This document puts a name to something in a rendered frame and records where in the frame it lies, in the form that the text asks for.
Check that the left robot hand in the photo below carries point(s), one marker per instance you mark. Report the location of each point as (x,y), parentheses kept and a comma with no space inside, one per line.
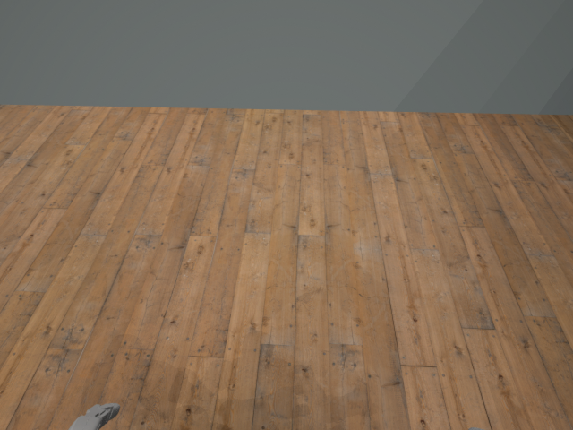
(96,417)

